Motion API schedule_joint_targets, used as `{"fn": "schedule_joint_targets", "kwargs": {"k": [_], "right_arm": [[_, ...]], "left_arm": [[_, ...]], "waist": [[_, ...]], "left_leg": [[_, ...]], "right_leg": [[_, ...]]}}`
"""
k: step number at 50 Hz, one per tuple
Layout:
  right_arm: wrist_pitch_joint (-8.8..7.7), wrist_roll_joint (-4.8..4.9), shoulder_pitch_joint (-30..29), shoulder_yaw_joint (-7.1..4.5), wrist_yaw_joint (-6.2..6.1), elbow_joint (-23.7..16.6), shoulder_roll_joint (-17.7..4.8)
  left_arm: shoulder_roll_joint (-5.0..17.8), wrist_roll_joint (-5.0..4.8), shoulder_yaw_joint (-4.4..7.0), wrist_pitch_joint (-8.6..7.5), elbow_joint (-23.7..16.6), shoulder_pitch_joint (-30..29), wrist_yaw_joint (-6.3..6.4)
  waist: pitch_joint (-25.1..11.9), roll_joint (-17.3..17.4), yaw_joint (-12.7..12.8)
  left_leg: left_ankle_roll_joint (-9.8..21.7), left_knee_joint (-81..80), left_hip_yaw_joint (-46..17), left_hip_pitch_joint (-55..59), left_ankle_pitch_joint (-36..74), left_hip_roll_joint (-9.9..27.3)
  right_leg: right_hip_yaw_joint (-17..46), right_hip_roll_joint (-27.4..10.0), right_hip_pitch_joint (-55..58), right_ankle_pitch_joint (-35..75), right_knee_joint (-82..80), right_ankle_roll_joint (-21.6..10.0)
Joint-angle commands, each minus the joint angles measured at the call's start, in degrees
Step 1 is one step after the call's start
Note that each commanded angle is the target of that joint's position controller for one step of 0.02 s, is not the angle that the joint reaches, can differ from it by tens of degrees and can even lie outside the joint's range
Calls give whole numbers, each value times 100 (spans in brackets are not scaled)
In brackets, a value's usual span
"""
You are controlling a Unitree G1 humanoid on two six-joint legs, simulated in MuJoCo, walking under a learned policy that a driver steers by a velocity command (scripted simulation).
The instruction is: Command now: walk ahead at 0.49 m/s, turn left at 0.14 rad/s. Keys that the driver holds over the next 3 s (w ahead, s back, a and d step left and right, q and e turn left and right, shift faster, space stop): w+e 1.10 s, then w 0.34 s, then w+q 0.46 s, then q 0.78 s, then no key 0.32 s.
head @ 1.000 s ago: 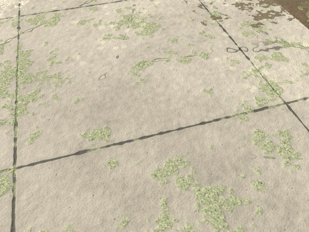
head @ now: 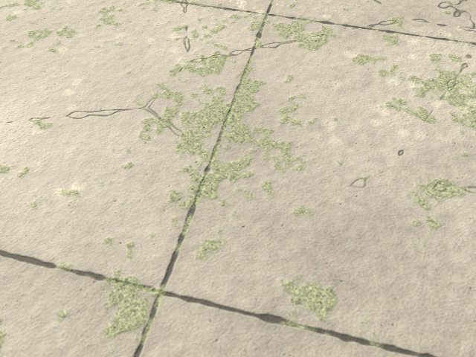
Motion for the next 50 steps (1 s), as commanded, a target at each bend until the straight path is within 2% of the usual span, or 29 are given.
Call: {"fn": "schedule_joint_targets", "kwargs": {"k": [1, 3, 4, 6, 9, 11, 13, 14, 15, 16, 17, 19, 20, 21, 25, 30, 33, 35, 37, 38, 39, 40, 41, 42, 43, 44, 45, 46, 50], "right_arm": [[-64, -78, 62, -25, 20, -432, -226], [-132, -174, -394, 46, 43, -623, -165], [-170, -173, -631, 76, 66, -690, -143], [-227, -135, -1074, 97, 114, -790, -170], [-273, -63, -1464, 56, 163, -952, -344], [-310, -40, -1431, -18, 174, -982, -528], [-328, -45, -693, -172, 129, -789, -784], [-335, -123, 116, -291, 76, -682, -1088], [-262, -236, 779, -420, 33, -622, -1628], [-215, -214, 957, -383, 80, -508, -1428], [-224, -159, 605, -259, 99, -561, -970], [-244, -158, -79, -121, 125, -586, -518], [-267, -185, -297, -92, 128, -569, -386], [-295, -205, -410, -110, 125, -540, -392], [-392, -190, -379, -220, 76, -357, -570], [-312, -145, -187, -307, 1, -198, -845], [-221, -61, 92, -362, -8, -64, -982], [-135, -5, 184, -398, -12, -3, -1074], [-48, 29, 158, -445, -46, -20, -1250], [8, 42, 123, -460, -66, -40, -1310], [36, 53, 73, -423, -90, -77, -1247], [-8, -114, 222, -298, -100, -197, -942], [-179, -248, 676, -62, -18, -535, -205], [-382, -24, -40, -137, 57, -603, -731], [-478, 146, -482, -185, 89, -773, -902], [-525, 60, -488, -161, 49, -735, -834], [-518, -95, -441, -195, 10, -671, -854], [-454, -144, -306, -225, 15, -647, -881], [-255, -226, -485, -165, 10, -760, -594]], "left_arm": [[650, -68, 114, -125, -239, -124, 10], [847, -122, 162, -88, -187, -11, 44], [902, -144, 179, -57, -171, 35, 65], [1021, -183, 208, 3, -95, 274, 94], [1097, -251, 219, 84, 44, 673, 121], [1133, -243, 225, 154, 78, 747, 147], [1018, -185, 172, 205, 74, 760, 162], [718, -101, 57, 195, -26, 718, 147], [137, -54, -110, 133, -215, 1177, 156], [321, -242, -90, 79, -247, 1392, 164], [850, -339, 60, 98, -243, 1067, 179], [831, -249, 104, 181, -322, 566, 196], [756, -209, 131, 248, -338, 527, 185], [638, -214, 120, 315, -365, 536, 161], [387, -169, 77, 448, -608, 206, 107], [267, -150, -16, 398, -929, -659, -83], [310, -158, -27, 405, -1179, -1157, -171], [397, -159, 2, 412, -1325, -1319, -222], [586, -148, 102, 440, -1373, -1086, -237], [771, -159, 213, 458, -1273, -561, -222], [1067, -178, 397, 479, -1028, 366, -159], [1582, -195, 589, 555, -841, 1204, -22], [2083, -209, 605, 488, -952, 879, -18], [1575, -179, 458, 399, -1078, 1020, -54], [1302, -140, 375, 316, -1006, 838, -69], [1157, -160, 326, 278, -1025, 512, -64], [985, -134, 276, 275, -1093, 143, -47], [872, -57, 230, 268, -1193, -61, -19], [1014, -87, 271, 230, -1105, 22, 105]], "waist": [[-129, -621, -128], [-44, -550, -31], [-6, -526, 35], [14, -495, 194], [-44, -564, 273], [-121, -648, 141], [-477, -648, -302], [-1092, -403, -705], [-1997, 969, -694], [-2300, 1652, -637], [-1470, 929, -631], [-647, 446, -380], [-429, 523, -228], [-321, 544, -130], [-134, 160, -43], [91, 7, -313], [246, -33, -455], [248, 17, -421], [-73, 225, -173], [-406, 276, 151], [-892, 173, 658], [-1413, -559, 921], [-1965, -1752, 164], [-2245, -974, 661], [-1414, -769, 644], [-961, -346, 370], [-694, -279, 133], [-637, -415, -59], [-415, -399, -140]], "left_leg": [[-89, -668, -109, -711, 261, 548], [-187, -1537, 19, -670, 874, 559], [-219, -2041, 84, -525, 1262, 481], [-325, -2814, 209, -132, 1955, 240], [-350, -3388, 119, 154, 2250, 80], [-262, -3678, 79, 479, 1999, 30], [-49, -3952, 202, 1662, 1631, -35], [231, -3862, -277, 2894, 1513, 560], [851, -3996, -2165, 4786, 1087, 1974], [1298, -4729, -3807, 4831, -22, 2383], [1092, -4867, -3157, 4206, -366, 2133], [845, -5103, -1713, 2979, 507, 1639], [789, -5289, -1236, 2563, 909, 1464], [771, -5462, -902, 2261, 1191, 1384], [918, -5778, -23, 2146, 2236, 1411], [773, -5879, 940, 2293, 2430, 1275], [680, -5750, 1189, 2753, 2577, 1403], [579, -5437, 1337, 3128, 3226, 1491], [456, -4648, 1526, 3327, 5142, 1479], [378, -3827, 1634, 3263, 5914, 1405], [191, -2617, 1786, 2728, 5808, 1196], [-91, -786, 1783, 1206, 3553, 923], [-396, 995, 959, -1166, -1389, -299], [-289, 1414, -122, -1753, -1354, -194], [-171, 1209, -79, -2113, -753, 28], [-131, 733, -68, -1861, -268, 269], [-181, 263, -71, -1463, 10, 427], [-223, 62, -123, -1069, 208, 528], [-558, -919, 80, -796, 803, 424]], "right_leg": [[1690, -1677, 296, 402, -1412, -1222], [1429, -1547, 164, 546, -1510, -1228], [1257, -1424, 75, 599, -1511, -1153], [1062, -1286, -16, 782, -1410, -1015], [1283, -1448, 306, 597, -1117, -846], [1518, -1576, 548, 400, -802, -689], [1401, -1326, 404, 840, 71, -447], [1153, -970, -160, 461, 1394, -233], [494, -237, -1864, -1494, 3447, 151], [801, -237, -2758, -2631, 4638, 198], [979, -548, -3110, -2211, 5104, 170], [802, -922, -2908, -1358, 4861, 189], [820, -1066, -2702, -1098, 4628, 204], [786, -1135, -2469, -917, 4538, 226], [786, -1186, -2643, -260, 3917, 332], [365, -1061, -2388, 971, 2273, 258], [158, -985, -2439, 841, 1766, 104], [-14, -861, -2400, 434, 1569, -62], [-351, -489, -1764, -159, 1540, -294], [-498, -233, -1046, -343, 1476, -446], [-492, 6, 332, -23, 1122, -664], [839, -779, 2099, 77, 1030, -1018], [4210, -2097, 3619, -1139, 302, -2074], [4819, -2299, 3681, -1559, -391, -2025], [3993, -2149, 3085, -1073, -490, -1781], [3316, -1884, 2251, -461, -466, -1595], [2803, -1662, 1514, 163, -511, -1467], [2541, -1525, 1044, 595, -632, -1443], [1898, -1247, 185, 1477, -868, -1469]]}}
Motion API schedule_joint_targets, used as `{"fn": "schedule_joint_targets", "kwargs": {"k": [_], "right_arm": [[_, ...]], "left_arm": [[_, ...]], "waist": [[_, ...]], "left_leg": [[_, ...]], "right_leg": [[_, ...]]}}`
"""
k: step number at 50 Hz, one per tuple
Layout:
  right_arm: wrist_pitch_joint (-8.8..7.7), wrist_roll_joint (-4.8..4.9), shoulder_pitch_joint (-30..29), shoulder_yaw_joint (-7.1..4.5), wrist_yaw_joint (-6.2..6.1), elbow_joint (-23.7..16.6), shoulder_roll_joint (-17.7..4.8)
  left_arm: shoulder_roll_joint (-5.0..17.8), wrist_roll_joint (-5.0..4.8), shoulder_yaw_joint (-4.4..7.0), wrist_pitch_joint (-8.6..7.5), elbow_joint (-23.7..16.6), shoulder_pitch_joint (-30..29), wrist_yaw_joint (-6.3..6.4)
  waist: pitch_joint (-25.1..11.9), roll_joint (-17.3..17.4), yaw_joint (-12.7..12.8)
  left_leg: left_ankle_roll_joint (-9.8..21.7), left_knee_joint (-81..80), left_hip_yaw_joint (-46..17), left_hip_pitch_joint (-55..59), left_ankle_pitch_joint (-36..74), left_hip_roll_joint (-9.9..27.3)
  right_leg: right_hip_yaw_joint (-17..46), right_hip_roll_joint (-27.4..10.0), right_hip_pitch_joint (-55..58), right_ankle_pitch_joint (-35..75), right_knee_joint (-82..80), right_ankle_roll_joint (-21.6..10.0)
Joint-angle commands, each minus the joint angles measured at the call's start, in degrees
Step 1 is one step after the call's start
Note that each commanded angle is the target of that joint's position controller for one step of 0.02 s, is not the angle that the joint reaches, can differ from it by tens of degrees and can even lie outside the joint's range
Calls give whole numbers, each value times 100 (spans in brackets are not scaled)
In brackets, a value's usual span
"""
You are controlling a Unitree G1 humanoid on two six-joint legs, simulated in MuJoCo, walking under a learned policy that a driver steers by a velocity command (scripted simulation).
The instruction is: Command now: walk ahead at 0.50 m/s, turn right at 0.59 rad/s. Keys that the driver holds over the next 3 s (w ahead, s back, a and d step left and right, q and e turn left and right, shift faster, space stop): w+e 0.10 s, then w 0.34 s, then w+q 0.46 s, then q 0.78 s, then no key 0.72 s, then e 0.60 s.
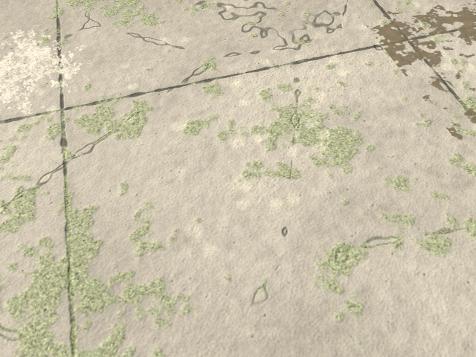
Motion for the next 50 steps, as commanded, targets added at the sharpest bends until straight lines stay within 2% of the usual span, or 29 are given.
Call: {"fn": "schedule_joint_targets", "kwargs": {"k": [1, 4, 8, 11, 12, 13, 14, 15, 16, 17, 18, 19, 20, 23, 26, 29, 33, 35, 37, 38, 39, 40, 41, 42, 43, 44, 46, 48, 50], "right_arm": [[34, -58, -2, -109, -25, -371, -405], [-6, -23, -670, -19, 35, -531, -217], [-96, 85, -1082, -31, 171, -640, -342], [-151, 79, -926, -103, 217, -646, -514], [-167, 72, -677, -138, 204, -595, -558], [-185, 35, -171, -221, 169, -462, -689], [-205, -45, 612, -292, 135, -382, -922], [-152, -107, 1339, -441, 138, -197, -1427], [-116, 58, 1588, -376, 214, -42, -1086], [-93, 136, 1296, -260, 203, -72, -714], [-44, 86, 941, -200, 185, -144, -584], [-13, 41, 708, -150, 182, -134, -474], [-25, -3, 580, -103, 172, -135, -364], [-65, 53, 617, -97, 164, -44, -395], [-17, 123, 799, -164, 103, 71, -632], [68, 177, 1046, -199, 42, 189, -742], [189, 223, 1492, -214, -6, 350, -768], [245, 226, 1496, -245, -44, 356, -830], [287, 206, 1405, -231, -63, 331, -776], [275, 150, 1328, -144, -50, 241, -541], [229, -9, 1518, -5, -53, 61, -99], [160, 221, 2035, 50, -55, -83, 38], [172, 339, 1703, -106, -73, 21, -566], [205, 323, 1219, -161, -66, -81, -699], [255, 262, 1068, -163, -60, -91, -610], [300, 209, 1000, -181, -43, -133, -526], [413, 229, 1018, -168, -3, -159, -311], [490, 170, 897, -158, -14, -302, -217], [497, 118, 742, -117, 27, -428, -128]], "left_arm": [[959, -21, 257, -128, -415, -221, 135], [991, -69, 269, -70, -300, 17, 204], [927, -100, 243, -37, -76, 429, 227], [905, -57, 238, -6, 34, 500, 234], [901, -49, 239, 14, 41, 444, 227], [786, -33, 194, 19, 23, 401, 213], [559, 32, 92, 13, -61, 387, 195], [235, -83, -12, -51, -100, 1148, 203], [432, -125, -22, -103, -70, 1173, 204], [859, -178, 89, -111, -118, 597, 192], [871, -132, 80, -111, -233, 104, 193], [798, -39, 76, -132, -319, -183, 179], [725, 2, 92, -133, -313, -187, 164], [436, 18, 32, -104, -254, -65, 144], [267, 91, -47, -171, -451, -648, 151], [170, 61, -94, -252, -534, -1222, 87], [285, -20, -58, -353, -677, -1806, -17], [454, -37, 9, -406, -683, -1756, -36], [691, -21, 142, -441, -482, -1058, 7], [942, 63, 243, -454, -362, -317, 63], [1399, 108, 353, -402, -275, 573, 118], [1455, 90, 365, -313, -123, 750, 77], [927, 46, 239, -301, -163, 511, 69], [675, 32, 155, -293, -175, 211, 82], [517, 68, 92, -301, -158, -114, 62], [388, 98, 64, -314, -119, -358, 58], [369, 133, 82, -365, -54, -620, 69], [540, 133, 145, -405, 27, -746, 98], [707, 111, 202, -366, 91, -819, 154]], "waist": [[-395, -337, -173], [-301, -513, 106], [-276, -633, 315], [-238, -805, 188], [-282, -869, 34], [-560, -810, -228], [-1318, -502, -585], [-2202, 936, -490], [-2162, 1484, -562], [-1282, 782, -647], [-776, 322, -575], [-361, 147, -456], [-266, 253, -300], [-315, 449, -170], [-216, 263, -276], [-166, 259, -463], [-136, 323, -609], [-175, 428, -467], [-501, 445, -36], [-1102, 288, 337], [-2032, -760, 538], [-2466, -2256, 298], [-1686, -1313, 398], [-1045, -942, 381], [-681, -609, 202], [-470, -712, 42], [-224, -818, -147], [-127, -661, -272], [-192, -612, -278]], "left_leg": [[-219, -825, 65, -207, 831, -26], [-244, -2225, 115, 207, 1969, -319], [-111, -3011, 33, 479, 2358, -441], [168, -3223, 26, 594, 1686, -433], [293, -3358, 143, 917, 1493, -489], [471, -3530, 255, 1661, 1487, -548], [828, -3308, -330, 3003, 1609, 87], [1758, -3525, -2610, 5115, 631, 1261], [1933, -4337, -4150, 5351, -769, 1642], [1694, -4462, -3611, 4709, -1391, 1513], [1518, -4537, -2859, 3979, -1035, 1281], [1501, -4704, -2336, 3314, -454, 1049], [1438, -4826, -1967, 2939, 70, 859], [1517, -5092, -1333, 2547, 1071, 597], [1581, -5221, -1003, 2527, 1681, 508], [1423, -5142, -656, 2395, 1836, 300], [1327, -4824, -937, 2617, 1644, 453], [1212, -4567, -1212, 2804, 1552, 579], [1008, -3866, -1140, 2662, 2060, 377], [817, -2774, -923, 2150, 1909, 50], [529, -916, -396, 839, 73, -537], [357, 535, -230, -730, -1824, -848], [328, 1114, -493, -1184, -1462, -478], [324, 1161, -353, -1266, -952, -299], [276, 1010, -295, -1027, -556, -119], [250, 767, -307, -857, -296, 28], [170, 562, -220, -451, -68, 128], [24, 173, -123, -421, 92, 87], [-36, -564, 40, -251, 644, 69]], "right_leg": [[1354, -1371, 122, 1605, -1033, -1048], [1113, -1069, -93, 1036, -918, -733], [1456, -1341, 330, 497, -646, -619], [1806, -1637, 889, 790, -240, -503], [1813, -1617, 951, 1171, -17, -435], [1659, -1354, 931, 1850, 568, -308], [1364, -1050, 445, 1558, 1856, -118], [664, -202, -1489, -158, 3947, 369], [818, -125, -2548, -2336, 4815, 456], [933, -431, -3005, -1982, 5195, 427], [649, -686, -2967, -1554, 5107, 412], [498, -874, -2903, -1225, 4736, 416], [465, -1078, -2640, -956, 4392, 418], [231, -1194, -2277, -673, 3799, 531], [116, -1183, -2349, 4, 2627, 702], [19, -952, -1862, 926, 1426, 822], [65, -732, -1459, 1176, 721, 814], [130, -711, -1145, 872, 452, 702], [6, -671, -3, 680, 115, 464], [344, -1138, 1253, 665, 274, 200], [1623, -2386, 3024, 720, 542, -218], [3864, -3195, 3762, -836, -257, -895], [3588, -2943, 3130, -1688, -557, -727], [2708, -2728, 2454, -1410, -633, -537], [2099, -2474, 1773, -766, -812, -465], [1660, -2306, 1328, -345, -966, -454], [918, -2125, 709, 613, -1235, -435], [305, -2151, 507, 2303, -1204, -520], [-258, -2063, 485, 2991, -1132, -501]]}}
Over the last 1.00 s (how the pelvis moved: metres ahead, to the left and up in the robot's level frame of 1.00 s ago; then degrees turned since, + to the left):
0.52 -0.08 0.00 -30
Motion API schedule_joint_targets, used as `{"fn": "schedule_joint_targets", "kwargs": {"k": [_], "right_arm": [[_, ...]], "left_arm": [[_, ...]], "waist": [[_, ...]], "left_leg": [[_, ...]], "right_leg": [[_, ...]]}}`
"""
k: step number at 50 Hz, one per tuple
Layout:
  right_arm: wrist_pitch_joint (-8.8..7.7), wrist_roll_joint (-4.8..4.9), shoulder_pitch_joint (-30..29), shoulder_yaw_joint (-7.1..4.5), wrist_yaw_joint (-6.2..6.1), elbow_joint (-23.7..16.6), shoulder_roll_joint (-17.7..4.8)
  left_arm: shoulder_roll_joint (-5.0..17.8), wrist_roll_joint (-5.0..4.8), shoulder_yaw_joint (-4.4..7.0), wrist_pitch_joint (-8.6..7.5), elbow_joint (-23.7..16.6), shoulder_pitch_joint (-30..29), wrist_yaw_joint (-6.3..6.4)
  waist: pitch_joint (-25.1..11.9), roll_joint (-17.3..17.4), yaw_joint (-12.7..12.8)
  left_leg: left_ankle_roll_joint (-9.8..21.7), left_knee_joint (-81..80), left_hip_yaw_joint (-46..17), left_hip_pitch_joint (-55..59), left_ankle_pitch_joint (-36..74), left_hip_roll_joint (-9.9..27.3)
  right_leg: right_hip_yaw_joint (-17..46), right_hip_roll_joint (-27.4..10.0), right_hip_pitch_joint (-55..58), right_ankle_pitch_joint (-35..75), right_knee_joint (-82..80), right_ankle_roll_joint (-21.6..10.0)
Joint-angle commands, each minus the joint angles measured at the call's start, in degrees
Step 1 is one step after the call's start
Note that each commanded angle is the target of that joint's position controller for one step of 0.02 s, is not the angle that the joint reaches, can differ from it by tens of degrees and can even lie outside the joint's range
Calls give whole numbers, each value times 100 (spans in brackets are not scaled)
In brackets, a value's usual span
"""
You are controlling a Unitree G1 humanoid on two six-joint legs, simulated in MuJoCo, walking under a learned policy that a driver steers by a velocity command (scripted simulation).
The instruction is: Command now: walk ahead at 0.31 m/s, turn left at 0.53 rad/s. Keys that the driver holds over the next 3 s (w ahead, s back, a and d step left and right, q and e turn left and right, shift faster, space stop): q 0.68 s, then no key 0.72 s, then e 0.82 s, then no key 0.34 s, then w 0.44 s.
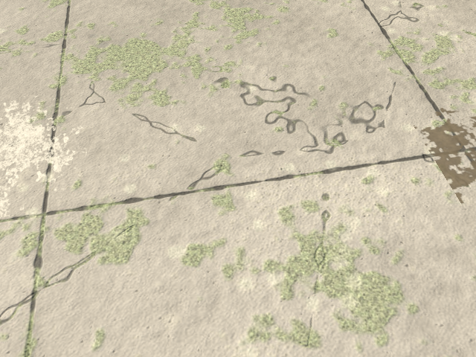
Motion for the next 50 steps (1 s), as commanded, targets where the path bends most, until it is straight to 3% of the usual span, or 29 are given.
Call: {"fn": "schedule_joint_targets", "kwargs": {"k": [1, 4, 7, 9, 10, 11, 12, 13, 14, 15, 16, 17, 19, 23, 27, 30, 32, 33, 34, 35, 36, 37, 38, 39, 42, 45, 48, 50], "right_arm": [[-9, -54, 153, 36, 78, -426, 5], [-9, -54, -280, 35, 228, -611, -23], [55, -77, -457, -71, 333, -831, -264], [91, -111, -65, -200, 334, -817, -488], [87, -124, 502, -336, 274, -664, -735], [105, -117, 848, -483, 125, -694, -1287], [79, -240, 461, -444, 71, -972, -1713], [50, -207, 475, -353, 148, -1104, -1268], [9, -164, 158, -279, 175, -1113, -1036], [19, -54, -58, -238, 152, -1059, -853], [64, -28, -261, -192, 107, -1080, -741], [98, -93, -413, -182, 70, -1130, -746], [113, -198, -516, -209, 13, -1180, -802], [169, -123, -439, -254, -121, -1145, -869], [258, -128, -467, -261, -140, -1159, -847], [309, -103, -403, -262, -114, -1151, -820], [356, -36, -502, -251, -124, -1169, -788], [371, 6, -441, -225, -136, -1157, -704], [374, -21, -199, -148, -127, -1152, -416], [317, 18, -329, -192, -126, -1350, -524], [259, -126, -179, -320, -123, -1203, -952], [274, -90, -37, -374, -106, -1025, -1018], [332, -85, 99, -348, -131, -856, -855], [376, -103, 121, -303, -147, -817, -701], [389, -32, -188, -157, -135, -895, -346], [366, -79, -460, -14, -103, -972, -106], [351, -38, -412, -26, -67, -895, -213], [335, -81, -123, -30, -56, -701, -227]], "left_arm": [[878, -21, 211, -62, -407, -698, 91], [1021, -91, 242, 49, -298, -578, 162], [1197, -250, 308, 138, -232, -550, 170], [1272, -355, 350, 199, -252, -643, 186], [1123, -330, 309, 224, -244, -538, 182], [896, -90, 213, 223, -295, -168, 149], [442, 173, 30, 216, -441, 422, 85], [942, -1, 101, 234, -349, 144, 33], [1070, -168, 136, 278, -465, -285, 38], [982, -116, 124, 328, -457, -424, 100], [990, -48, 135, 391, -441, -517, 172], [1009, -36, 149, 448, -443, -484, 189], [871, -15, 120, 482, -387, -345, 208], [715, -19, 54, 509, -424, -563, 240], [729, -60, 60, 488, -508, -791, 192], [771, -93, 88, 399, -549, -801, 128], [775, -103, 126, 345, -477, -531, 75], [902, -67, 184, 335, -425, -346, 74], [1301, 38, 274, 366, -462, -234, 104], [1626, 210, 338, 417, -432, -368, 104], [1278, 218, 258, 388, -625, -654, 122], [1015, 132, 184, 388, -697, -920, 158], [892, 39, 148, 396, -732, -1065, 170], [828, -45, 119, 403, -718, -1051, 178], [788, -33, 81, 474, -632, -801, 187], [876, -36, 98, 527, -578, -744, 177], [1071, -110, 137, 574, -473, -559, 134], [954, -204, 76, 547, -369, -457, 118]], "waist": [[-95, -773, -250], [-225, -743, -80], [-289, -773, -123], [-490, -742, -402], [-798, -471, -647], [-1181, 611, -690], [-1848, 1604, -61], [-2572, 711, -533], [-1900, 355, -476], [-1352, -35, -337], [-1033, -54, -230], [-912, 83, -82], [-962, 238, 8], [-1056, 288, -100], [-873, 515, -210], [-840, 647, -258], [-822, 643, -76], [-820, 499, -7], [-922, -460, -140], [-463, -2080, -270], [-461, -1596, -241], [-456, -1203, -352], [-415, -998, -398], [-370, -991, -337], [-376, -1119, -162], [-548, -1406, -17], [-548, -1534, 53], [-463, -1296, -134]], "left_leg": [[-79, -909, 53, 173, 879, 149], [38, -1869, 264, 621, 1602, -9], [276, -2306, 347, 766, 1174, -113], [526, -2753, 571, 1402, 978, -411], [712, -3138, 637, 2250, 1457, -668], [1115, -3237, -587, 3510, 4027, 197], [2425, -3155, -3081, 4803, 5458, 1652], [2554, -3628, -3316, 4711, 4045, 1645], [2241, -3780, -2727, 4172, 3145, 1373], [1877, -3886, -2294, 3555, 2387, 1043], [1679, -4004, -2049, 2949, 1980, 846], [1598, -4131, -1880, 2407, 1863, 665], [1588, -4178, -1718, 2058, 2079, 501], [1530, -4142, -1833, 2018, 1358, 374], [1395, -4195, -2189, 1840, 253, 245], [1333, -4036, -2559, 2066, 378, 246], [1168, -3794, -2633, 2026, 550, 96], [950, -3550, -2494, 1767, 294, -121], [605, -2496, -1843, 1120, -973, -616], [275, -1318, -572, 120, -1907, -1454], [50, -124, -788, 179, -1845, -1086], [-36, 333, -783, 242, -1513, -1069], [-155, 606, -718, 254, -1276, -1053], [-245, 875, -722, 120, -1081, -1051], [-392, 313, -432, 270, -889, -965], [-421, -1216, -114, 1051, -982, -637], [-331, -2566, 228, 1792, -619, -621], [-71, -4174, 259, 2629, 706, -644]], "right_leg": [[324, -1439, -90, 3160, -676, -916], [-44, -1423, 100, 3166, -490, -782], [-85, -1635, 514, 3169, 19, -636], [-220, -1547, 561, 3652, 961, -448], [-371, -1240, 343, 3415, 1964, -243], [-510, -796, -787, 1325, 3619, 183], [93, 213, -2596, -3176, 5598, 582], [1151, 90, -2729, -2890, 6030, 503], [1140, -92, -2994, -2358, 5913, 401], [1105, -287, -3042, -1944, 5488, 386], [1120, -397, -2869, -1658, 5062, 396], [1097, -379, -2483, -1438, 4813, 404], [1018, -225, -2115, -1219, 4365, 481], [1147, -112, -1972, -866, 3425, 619], [1210, 7, -1689, -723, 2683, 596], [1211, 93, -1432, -839, 2013, 474], [1096, 115, -865, -390, 993, 312], [1185, -150, -344, 39, 396, 167], [2154, -1327, 278, 151, 20, -264], [3483, -2188, -73, 941, -345, -1138], [3518, -2357, -271, 1246, -261, -1413], [2928, -2034, -300, 1398, -99, -1214], [2442, -1673, -228, 1408, 25, -984], [2268, -1586, -95, 1573, 83, -964], [1748, -1328, 169, 1945, 116, -1022], [1547, -1289, 304, 1983, 233, -1011], [1662, -1378, 221, 2097, 363, -1049], [1583, -1247, -82, 1930, 521, -770]]}}
Over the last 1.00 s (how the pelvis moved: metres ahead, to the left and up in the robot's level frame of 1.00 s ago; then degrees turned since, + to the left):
0.54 -0.02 0.00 5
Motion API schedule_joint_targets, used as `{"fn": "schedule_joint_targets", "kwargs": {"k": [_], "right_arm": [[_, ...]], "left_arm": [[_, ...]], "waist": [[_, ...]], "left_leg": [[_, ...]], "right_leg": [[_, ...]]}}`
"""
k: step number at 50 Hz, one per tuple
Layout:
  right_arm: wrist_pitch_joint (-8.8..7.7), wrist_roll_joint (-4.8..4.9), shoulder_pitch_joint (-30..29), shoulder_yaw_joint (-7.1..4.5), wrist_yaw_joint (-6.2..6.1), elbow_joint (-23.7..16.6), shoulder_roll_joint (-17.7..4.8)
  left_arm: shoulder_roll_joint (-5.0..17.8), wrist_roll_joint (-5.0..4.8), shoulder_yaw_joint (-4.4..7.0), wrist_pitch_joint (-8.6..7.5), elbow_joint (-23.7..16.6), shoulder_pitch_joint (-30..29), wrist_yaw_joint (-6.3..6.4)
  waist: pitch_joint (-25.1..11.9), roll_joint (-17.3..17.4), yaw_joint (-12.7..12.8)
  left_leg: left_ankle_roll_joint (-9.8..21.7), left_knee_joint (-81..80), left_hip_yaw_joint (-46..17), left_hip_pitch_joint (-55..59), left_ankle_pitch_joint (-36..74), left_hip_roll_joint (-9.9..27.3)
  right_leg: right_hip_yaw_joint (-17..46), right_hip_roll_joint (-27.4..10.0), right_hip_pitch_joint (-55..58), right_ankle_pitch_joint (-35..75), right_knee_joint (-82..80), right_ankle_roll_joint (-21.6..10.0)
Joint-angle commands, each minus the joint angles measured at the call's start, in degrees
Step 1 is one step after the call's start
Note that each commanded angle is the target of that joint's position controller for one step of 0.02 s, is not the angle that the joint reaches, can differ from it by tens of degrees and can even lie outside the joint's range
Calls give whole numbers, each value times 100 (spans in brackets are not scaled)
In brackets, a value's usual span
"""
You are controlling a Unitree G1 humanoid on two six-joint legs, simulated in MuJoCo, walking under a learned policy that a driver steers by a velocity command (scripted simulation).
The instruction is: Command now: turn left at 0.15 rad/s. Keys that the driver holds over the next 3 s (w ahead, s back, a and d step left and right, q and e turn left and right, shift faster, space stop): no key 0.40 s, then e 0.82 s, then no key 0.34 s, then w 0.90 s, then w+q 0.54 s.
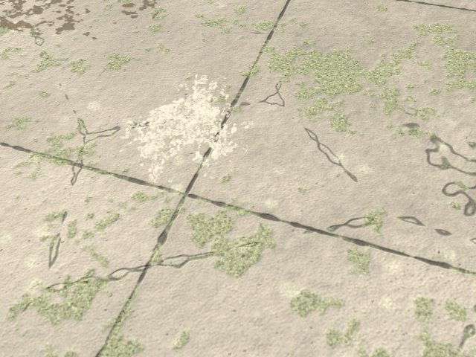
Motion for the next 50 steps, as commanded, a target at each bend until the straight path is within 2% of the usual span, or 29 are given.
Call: {"fn": "schedule_joint_targets", "kwargs": {"k": [1, 2, 3, 4, 5, 7, 8, 10, 15, 21, 23, 26, 28, 30, 32, 34, 36, 37, 38, 39, 40, 41, 42, 43, 46, 50], "right_arm": [[-98, -68, 169, -140, -27, -315, -661], [-77, -134, 261, -204, -89, -365, -1077], [-99, -202, -92, -117, -32, -287, -796], [-157, -195, -289, -49, 34, -377, -471], [-199, -237, -185, -27, 53, -279, -401], [-270, -200, -137, -44, 59, -205, -550], [-292, -185, -83, -23, 47, -163, -521], [-302, -181, -43, 13, 34, -108, -427], [-317, -171, -66, 32, 18, 15, -394], [-343, -165, -4, 37, 3, 274, -336], [-336, -165, 32, -19, -42, 324, -469], [-264, -116, 203, -146, -161, 381, -745], [-213, -93, 307, -213, -219, 418, -848], [-205, -118, 152, -235, -269, 350, -853], [-249, -125, -94, -232, -295, 255, -834], [-285, -34, -390, -274, -305, 224, -943], [-228, 86, -584, -279, -319, 243, -916], [-203, 70, -136, -253, -295, 391, -746], [-188, -249, 23, -129, -279, 203, -374], [-212, -154, -450, -131, -329, 45, -405], [-207, -35, -463, -185, -346, 71, -619], [-205, -14, -415, -232, -351, 161, -734], [-203, -56, -395, -269, -378, 282, -780], [-209, -76, -385, -290, -386, 296, -804], [-255, -20, -307, -271, -331, 336, -617], [-290, -26, -497, -264, -331, 309, -555]], "left_arm": [[872, -25, 168, -139, -136, 257, -25], [623, 200, 70, -241, -211, 339, -89], [428, 195, 14, -277, -206, 259, -83], [692, 223, 50, -267, -160, -36, -61], [744, 207, 72, -261, -135, -187, -61], [775, 164, 84, -191, -49, -119, -19], [748, 147, 77, -181, -11, -88, -12], [705, 136, 69, -174, 107, -13, 0], [702, 125, 79, -161, 370, 60, 45], [712, 92, 82, -159, 674, 142, 90], [814, 40, 99, -148, 665, -7, 99], [894, -21, 135, -131, 523, -192, 116], [842, -35, 153, -100, 453, -146, 105], [748, -27, 166, -53, 389, -45, 58], [701, -68, 187, 2, 288, -65, -21], [676, -75, 192, 31, 267, 74, -94], [718, -45, 243, 21, 406, 518, -173], [961, -4, 329, 4, 376, 588, -184], [1835, 2, 522, -28, 166, 566, -101], [1695, 245, 405, -141, 92, 816, -165], [1523, 252, 369, -250, 9, 575, -192], [1417, 130, 360, -297, -65, 258, -163], [1295, 21, 334, -274, -123, 49, -114], [1220, -47, 307, -242, -151, -17, -56], [1111, -39, 279, -170, -206, 184, 46], [1200, -45, 320, -103, -294, 267, 115]], "waist": [[-680, -751, -54], [-1030, 344, 127], [-937, 1055, 243], [-716, 681, 55], [-644, 575, -43], [-364, 530, -49], [-306, 518, -30], [-261, 421, -32], [-189, 185, -24], [-266, 51, -22], [-228, 33, -95], [-273, 236, -179], [-243, 505, -184], [-269, 905, -144], [-186, 912, -128], [-264, 693, 5], [-462, 570, 215], [-462, -94, 129], [-412, -1900, -134], [-886, -1587, 219], [-699, -958, 114], [-528, -613, -19], [-485, -384, -68], [-495, -453, -111], [-682, -620, -96], [-599, -695, -16]], "left_leg": [[372, -1540, -172, 1249, 1687, 217], [682, -1108, -993, 1824, 3318, 1052], [1155, -1055, -1050, 914, 2699, 1207], [1087, -1127, -882, 706, 1834, 881], [903, -1142, -751, 655, 1387, 679], [759, -1162, -689, 427, 1295, 565], [729, -1151, -662, 356, 1306, 539], [712, -1145, -629, 302, 1231, 498], [705, -1174, -596, 226, 1075, 426], [655, -1124, -411, 382, 1221, 314], [630, -1056, -293, 555, 1275, 273], [839, -1087, -415, 743, 1377, 549], [1118, -1207, -645, 743, 1405, 949], [1492, -1321, -966, 550, 1647, 1503], [1766, -1321, -1066, 467, 2256, 1927], [1587, -1074, -701, 408, 2756, 1864], [1164, -390, -82, 217, 2566, 1469], [735, 548, 433, -116, 1577, 1006], [4, 2344, 958, -1713, -1496, 115], [42, 3339, -55, -1926, -2394, -243], [101, 3788, -263, -2111, -2064, -95], [152, 3738, -294, -2212, -1496, 47], [145, 3557, -315, -2255, -1049, 156], [116, 3379, -349, -2087, -722, 203], [-10, 3211, -293, -1908, -245, 30], [-156, 2402, -359, -2020, -76, -23]], "right_leg": [[874, -869, 100, 1819, -399, -604], [399, -438, -328, 803, 190, -210], [114, -202, 0, -167, -205, 92], [79, -163, 191, 152, -198, 260], [26, -125, 208, 416, -200, 301], [38, -139, 221, 631, -217, 287], [57, -155, 256, 668, -251, 264], [43, -154, 317, 676, -287, 252], [43, -172, 415, 707, -366, 293], [74, -199, 448, 836, -420, 295], [104, -151, 179, 936, -299, 244], [111, -24, -317, 971, 203, 187], [39, 52, -641, 638, 685, 179], [-17, 52, -839, -700, 1525, 125], [34, -103, -1165, -1768, 2272, 21], [-40, -185, -864, -1368, 1812, -55], [-364, 120, -11, -42, 530, -163], [184, 44, 460, 973, -316, -331], [2676, -1552, 1215, 3309, -749, -1091], [3551, -2025, 1050, 3333, -1040, -1980], [3116, -1857, 1018, 2948, -1015, -1969], [2603, -1528, 958, 2492, -946, -1666], [2325, -1313, 969, 2128, -920, -1393], [2135, -1141, 885, 2060, -955, -1262], [1927, -902, 1079, 2222, -1009, -1241], [2137, -837, 1252, 1702, -1065, -1256]]}}
Over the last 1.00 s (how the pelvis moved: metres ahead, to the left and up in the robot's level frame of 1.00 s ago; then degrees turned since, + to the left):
0.18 0.01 -0.01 30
